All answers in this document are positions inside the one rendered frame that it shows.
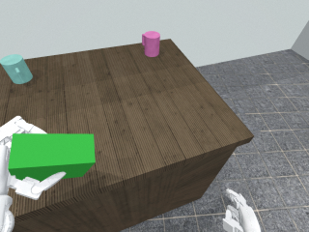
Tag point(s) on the robot right hand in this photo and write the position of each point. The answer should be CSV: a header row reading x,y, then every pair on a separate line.
x,y
242,220

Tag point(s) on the sponge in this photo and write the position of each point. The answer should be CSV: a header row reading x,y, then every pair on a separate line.
x,y
40,155

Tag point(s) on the table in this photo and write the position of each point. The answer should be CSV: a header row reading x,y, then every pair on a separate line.
x,y
161,135

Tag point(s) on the robot left hand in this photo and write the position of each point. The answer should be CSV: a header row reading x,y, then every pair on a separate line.
x,y
28,187

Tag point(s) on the robot left forearm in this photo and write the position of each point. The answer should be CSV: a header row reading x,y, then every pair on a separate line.
x,y
6,216

